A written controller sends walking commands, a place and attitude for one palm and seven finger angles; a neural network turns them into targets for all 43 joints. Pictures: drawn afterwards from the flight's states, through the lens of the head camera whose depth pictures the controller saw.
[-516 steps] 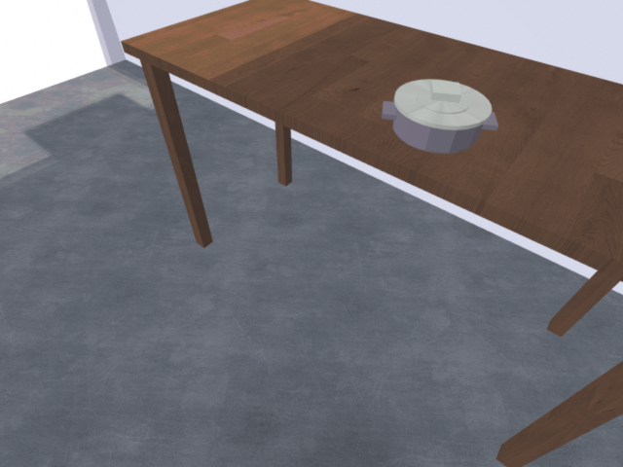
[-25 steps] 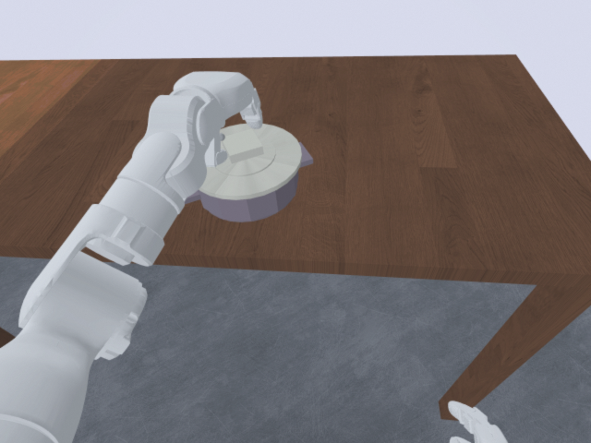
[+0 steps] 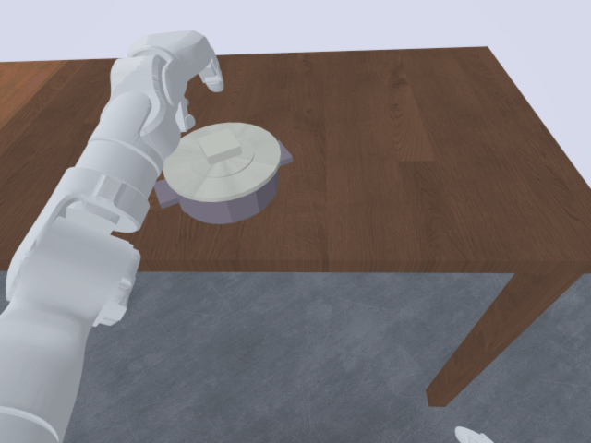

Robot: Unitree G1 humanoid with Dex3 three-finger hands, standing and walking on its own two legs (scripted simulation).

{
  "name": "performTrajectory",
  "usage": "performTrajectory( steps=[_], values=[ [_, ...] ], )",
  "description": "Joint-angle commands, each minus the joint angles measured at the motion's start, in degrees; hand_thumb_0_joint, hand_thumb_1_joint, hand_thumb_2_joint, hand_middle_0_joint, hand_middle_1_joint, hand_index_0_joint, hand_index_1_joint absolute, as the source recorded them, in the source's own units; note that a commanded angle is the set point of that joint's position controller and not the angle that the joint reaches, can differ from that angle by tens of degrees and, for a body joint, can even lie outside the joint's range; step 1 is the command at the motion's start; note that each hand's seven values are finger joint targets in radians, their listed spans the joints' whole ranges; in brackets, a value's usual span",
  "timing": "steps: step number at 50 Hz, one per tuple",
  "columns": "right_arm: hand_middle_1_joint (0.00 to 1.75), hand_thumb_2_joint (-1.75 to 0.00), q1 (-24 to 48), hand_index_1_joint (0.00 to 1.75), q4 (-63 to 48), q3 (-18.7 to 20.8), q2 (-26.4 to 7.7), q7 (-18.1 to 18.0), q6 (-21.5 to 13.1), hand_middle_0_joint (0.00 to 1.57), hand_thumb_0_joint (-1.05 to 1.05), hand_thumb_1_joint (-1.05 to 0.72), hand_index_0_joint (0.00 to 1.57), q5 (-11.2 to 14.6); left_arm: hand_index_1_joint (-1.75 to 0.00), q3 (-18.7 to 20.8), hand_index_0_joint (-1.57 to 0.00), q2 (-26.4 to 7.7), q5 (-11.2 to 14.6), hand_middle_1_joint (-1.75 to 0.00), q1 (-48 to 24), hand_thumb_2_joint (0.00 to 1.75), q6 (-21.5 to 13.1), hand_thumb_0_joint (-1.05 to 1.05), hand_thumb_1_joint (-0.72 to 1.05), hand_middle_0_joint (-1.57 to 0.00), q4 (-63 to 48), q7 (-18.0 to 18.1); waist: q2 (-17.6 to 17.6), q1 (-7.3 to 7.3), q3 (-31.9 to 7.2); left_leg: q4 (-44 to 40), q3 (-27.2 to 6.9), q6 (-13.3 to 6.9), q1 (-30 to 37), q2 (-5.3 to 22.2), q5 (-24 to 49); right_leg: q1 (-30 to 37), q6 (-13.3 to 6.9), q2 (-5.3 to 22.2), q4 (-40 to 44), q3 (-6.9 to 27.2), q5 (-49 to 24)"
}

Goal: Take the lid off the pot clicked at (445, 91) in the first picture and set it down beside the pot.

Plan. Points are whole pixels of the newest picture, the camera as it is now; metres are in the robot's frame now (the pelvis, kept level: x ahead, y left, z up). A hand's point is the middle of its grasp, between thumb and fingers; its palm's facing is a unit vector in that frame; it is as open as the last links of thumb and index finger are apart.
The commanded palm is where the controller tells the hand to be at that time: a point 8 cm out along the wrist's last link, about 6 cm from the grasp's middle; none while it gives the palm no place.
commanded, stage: move the open hand above the knob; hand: left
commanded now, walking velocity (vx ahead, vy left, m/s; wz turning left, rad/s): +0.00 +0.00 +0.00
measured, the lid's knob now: (219, 146) +0.50 +0.10 +0.15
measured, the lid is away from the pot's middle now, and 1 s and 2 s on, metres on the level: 0.00 0.00 0.00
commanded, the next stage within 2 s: lower the open fingers around the knob in 1.38 s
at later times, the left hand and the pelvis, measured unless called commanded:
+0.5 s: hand (200, 120) +0.46 +0.11 +0.22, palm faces -0.19 -0.02 -0.98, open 10.3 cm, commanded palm +0.45 +0.12 +0.28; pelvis +0.00 +0.00 +0.00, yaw +1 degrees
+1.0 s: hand (190, 117) +0.48 +0.13 +0.22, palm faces -0.20 +0.01 -0.98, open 10.3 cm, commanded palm +0.45 +0.12 +0.28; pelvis +0.00 +0.01 +0.00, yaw +0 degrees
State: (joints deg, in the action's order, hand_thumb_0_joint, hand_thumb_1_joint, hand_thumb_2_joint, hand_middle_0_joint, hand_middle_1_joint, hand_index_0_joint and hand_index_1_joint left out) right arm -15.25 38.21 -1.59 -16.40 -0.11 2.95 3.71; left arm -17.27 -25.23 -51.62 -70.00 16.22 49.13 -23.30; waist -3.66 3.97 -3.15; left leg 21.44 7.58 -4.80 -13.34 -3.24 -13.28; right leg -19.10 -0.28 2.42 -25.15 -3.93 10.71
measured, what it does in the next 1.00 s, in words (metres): stands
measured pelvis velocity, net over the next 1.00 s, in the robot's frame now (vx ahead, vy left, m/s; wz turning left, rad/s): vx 0.00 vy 0.01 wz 0.00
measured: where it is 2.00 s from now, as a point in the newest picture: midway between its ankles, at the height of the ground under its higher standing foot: outside the picture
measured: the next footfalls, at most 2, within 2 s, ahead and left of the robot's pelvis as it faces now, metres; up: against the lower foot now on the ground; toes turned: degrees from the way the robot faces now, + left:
none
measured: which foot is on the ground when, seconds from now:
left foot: down 0.00-1.00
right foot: down 0.00-1.00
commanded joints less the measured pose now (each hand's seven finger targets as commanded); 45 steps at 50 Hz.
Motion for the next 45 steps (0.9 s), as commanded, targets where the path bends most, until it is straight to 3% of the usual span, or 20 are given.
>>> performTrajectory(
  steps=[1, 4, 5, 7, 9, 11, 12, 14, 16, 20, 22, 24, 27, 29, 31, 34, 35, 39, 42, 45],
  values=[
    [0.3, -0.9, 6.1, 0.3, -10.7, 2.7, -6.8, 0.9, -0.5, 0.2, 0.0, -0.9, 0.2, 0.3, -0.08, -1.6, -0.86, -2.8, -0.5, -0.08, -20.2, 1.7, -0.4, 0.0, -0.43, -0.86, -18.8, -1.3, 5.7, -0.6, -21.9, -0.3, -7.1, 1.1, 7.1, 2.0, 19.8, 9.5, -2.4, -1.1, 0.5, 2.4, -14.8],
    [0.3, -0.9, 5.5, 0.3, -10.9, 3.0, -6.2, -0.3, -2.3, 0.2, 0.0, -0.9, 0.2, 0.3, -0.08, 2.5, -0.86, -10.8, 1.8, -0.08, -38.0, 1.7, -2.4, 0.0, -0.43, -0.86, -32.5, -1.2, 3.8, 1.44, -28.8, 0.9, -9.0, 0.2, 13.0, 1.9, 24.1, 11.5, -2.3, -1.3, 1.0, 3.3, -18.2],
    [0.3, -0.9, 4.1, 0.3, -10.4, 3.0, -5.9, -0.7, -3.7, 0.2, 0.0, -0.9, 0.2, -0.1, -0.08, 7.6, -0.86, -17.6, 0.9, -0.08, -43.5, 1.7, -2.9, 0.0, -0.43, -0.86, -35.2, -0.6, 3.2, 0.82, -32.5, 0.8, -9.4, 0.3, 14.2, 1.8, 23.1, 13.2, -2.1, -1.4, 0.8, 4.0, -18.1],
    [0.3, -0.9, 2.4, 0.3, -7.5, 2.4, -5.9, -1.7, -4.7, 0.2, 0.0, -0.9, 0.2, -0.1, -0.08, 9.6, -0.86, -18.5, 0.9, -0.08, -40.3, 1.7, -2.5, 0.0, -0.43, -0.86, -24.4, 0.6, 4.0, 0.61, -27.1, 0.0, -9.1, 0.6, 12.1, 1.8, 22.6, 11.4, -2.5, -1.7, 0.9, 3.1, -17.3],
    [0.3, -0.9, 0.8, 0.3, -5.0, 2.5, -7.1, -1.5, -3.7, 0.2, 0.0, -0.9, 0.2, 0.1, -0.08, 9.2, -0.86, -15.4, 2.0, -0.08, -31.3, 1.7, -0.9, 0.0, -0.43, -0.86, -12.7, 1.9, 5.0, 0.3, -19.1, -1.2, -8.3, 1.5, 7.7, 1.9, 20.6, 9.1, -2.8, -1.8, 1.7, 1.9, -15.7],
    [0.3, -0.9, 1.8, 0.3, -4.2, 1.7, -7.0, -0.9, -2.0, 0.2, 0.0, -0.9, 0.2, 0.0, -0.08, 5.6, -0.86, -10.1, 0.0, -0.08, -22.8, 1.7, 1.7, 0.0, -0.43, -0.86, -1.4, 1.8, 9.5, -0.78, -11.9, -2.3, -7.1, 2.0, 2.2, 1.8, 15.5, 6.8, -2.7, -1.8, 1.0, 1.0, -12.8],
    [0.3, -0.9, 2.8, 0.3, -5.4, 1.6, -7.1, -0.4, -1.5, 0.2, 0.0, -0.9, 0.2, 0.3, -0.08, 4.6, -0.86, -9.0, -0.3, -0.08, -19.4, 1.7, 1.9, 0.0, -0.43, -0.86, -2.0, 1.6, 9.3, -1.34, -11.5, -2.3, -6.9, 2.2, 1.7, 1.9, 14.8, 6.6, -2.7, -1.7, 0.8, 1.0, -12.3],
    [0.3, -0.9, 5.0, 0.3, -8.7, 2.2, -7.0, 0.8, -0.7, 0.2, 0.0, -0.9, 0.2, 0.5, -0.08, -0.4, -0.86, -1.7, 0.3, -0.08, -15.1, 1.7, 1.0, 0.0, -0.43, -0.86, -9.3, 0.7, 5.5, -1.54, -17.1, -0.5, -7.2, 2.1, 5.6, 2.1, 21.5, 7.7, -2.9, -1.2, 0.0, 1.6, -15.1],
    [0.3, -0.9, 7.4, 0.3, -10.5, 2.4, -6.1, 1.4, 0.2, 0.2, 0.0, -0.9, 0.2, 0.2, -0.08, -4.0, -0.86, 1.1, -0.8, -0.08, -18.5, 1.7, 0.7, 0.0, -0.43, -0.86, -18.1, -1.2, 5.2, -0.58, -21.8, 0.7, -7.8, 1.7, 9.4, 2.5, 25.8, 7.4, -2.5, -1.2, 0.0, 1.9, -16.2],
    [0.3, -0.9, 5.6, 0.3, -10.5, 2.5, -6.2, -0.1, -1.5, 0.2, 0.0, -0.9, 0.2, -0.2, -0.08, 7.9, -0.86, -16.8, 0.0, -0.08, -39.0, 1.7, -1.0, 0.0, -0.43, -0.86, -31.3, -0.9, 5.8, 0.29, -30.8, 0.7, -8.7, 0.6, 11.8, 1.6, 23.9, 13.9, -2.4, -1.5, 0.5, 3.5, -19.3],
    [0.3, -0.9, 4.2, 0.3, -8.0, 1.9, -5.8, -1.5, -2.6, 0.2, 0.0, -0.9, 0.2, -0.1, -0.08, 10.2, -0.86, -19.0, 0.6, -0.08, -38.9, 1.7, -0.6, 0.0, -0.43, -0.86, -22.9, -0.2, 8.1, 0.2, -26.4, -0.5, -8.2, 0.4, 9.1, 1.5, 21.0, 14.2, -2.4, -1.5, 0.8, 3.1, -18.8],
    [0.3, -0.9, 3.1, 0.3, -6.6, 2.1, -6.5, -1.5, -2.7, 0.2, 0.0, -0.9, 0.2, 0.0, -0.08, 9.6, -0.86, -16.6, 1.7, -0.08, -33.4, 1.7, -0.4, 0.0, -0.43, -0.86, -16.6, 1.1, 6.3, -0.25, -21.2, -1.3, -8.0, 1.0, 7.2, 1.6, 20.1, 12.1, -2.7, -1.4, 1.5, 2.4, -17.1],
    [0.3, -0.9, 3.1, 0.3, -5.7, 1.6, -6.5, -0.9, -1.3, 0.2, 0.0, -0.9, 0.2, 0.2, -0.08, 4.2, -0.86, -9.4, -0.8, -0.08, -22.8, 1.7, 1.4, 0.0, -0.43, -0.86, -4.9, 0.7, 8.9, -0.86, -13.6, -2.2, -7.2, 1.8, 3.0, 1.8, 16.2, 8.3, -2.8, -1.6, 1.0, 1.3, -13.7],
    [0.3, -0.9, 4.1, 0.3, -7.9, 2.1, -7.1, 0.1, -0.6, 0.2, 0.0, -0.9, 0.2, 0.5, -0.08, 0.1, -0.86, -2.7, 0.3, -0.08, -15.1, 1.7, 1.3, 0.0, -0.43, -0.86, -5.4, -0.4, 6.9, -0.86, -14.2, -1.0, -6.9, 1.8, 4.3, 1.8, 18.7, 7.4, -2.8, -1.4, 0.9, 1.3, -14.6],
    [0.3, -0.9, 6.5, 0.3, -9.8, 2.1, -6.5, 0.6, 0.1, 0.2, 0.0, -0.9, 0.2, 0.3, -0.08, -2.8, -0.86, -0.9, -0.5, -0.08, -19.1, 1.7, 0.6, 0.0, -0.43, -0.86, -14.3, -2.2, 5.9, -0.37, -18.9, -0.4, -7.3, 1.6, 6.8, 1.9, 19.5, 7.6, -2.5, -1.4, 0.6, 1.7, -14.1],
    [0.3, -0.9, 6.1, 0.3, -10.9, 2.7, -6.3, -0.2, -0.8, 0.2, 0.0, -0.9, 0.2, 0.1, -0.08, 1.4, -0.86, -8.5, 1.3, -0.08, -32.5, 1.7, -1.5, 0.0, -0.43, -0.86, -27.2, -2.0, 4.4, 1.06, -26.5, 0.7, -8.5, 0.6, 11.3, 1.6, 21.2, 10.7, -2.6, -1.4, 1.2, 2.9, -16.2],
    [0.3, -0.9, 4.7, 0.3, -10.4, 2.6, -6.1, -0.7, -1.9, 0.2, 0.0, -0.9, 0.2, -0.1, -0.08, 6.2, -0.86, -15.7, 0.1, -0.08, -39.9, 1.7, -2.3, 0.0, -0.43, -0.86, -30.5, -1.6, 3.9, 0.89, -30.1, 0.1, -8.8, 0.6, 11.9, 1.5, 19.2, 12.6, -2.4, -1.6, 1.1, 3.6, -15.9],
    [0.3, -0.9, 0.9, 0.3, -6.0, 2.3, -6.8, -2.2, -3.6, 0.2, 0.0, -0.9, 0.2, 0.2, -0.08, 7.9, -0.86, -15.4, 2.4, -0.08, -36.5, 1.7, -2.5, 0.0, -0.43, -0.86, -16.4, 0.8, 4.4, 1.15, -20.9, -1.7, -8.8, 1.3, 8.8, 1.7, 17.0, 9.1, -2.8, -1.9, 2.3, 2.0, -13.3],
    [0.3, -0.9, 0.5, 0.3, -4.3, 1.9, -6.7, -1.4, -2.7, 0.2, 0.0, -0.9, 0.2, 0.0, -0.08, 4.6, -0.86, -9.4, -0.1, -0.08, -26.7, 1.7, -0.2, 0.0, -0.43, -0.86, -3.3, 1.5, 7.4, -0.04, -14.1, -2.4, -8.1, 2.0, 4.4, 1.9, 15.7, 6.0, -3.0, -2.0, 1.3, 1.1, -11.5],
    [0.3, -0.9, 2.8, 0.3, -7.0, 1.9, -7.2, 0.0, -1.3, 0.2, 0.0, -0.9, 0.2, 0.0, -0.08, 2.0, -0.86, -6.3, -1.4, -0.08, -19.4, 1.7, 0.5, 0.0, -0.43, -0.86, -4.4, 0.5, 6.4, -1.08, -16.8, -1.6, -7.4, 2.3, 4.4, 2.1, 18.3, 7.6, -2.8, -1.7, 0.5, 1.5, -13.2]
  ],
)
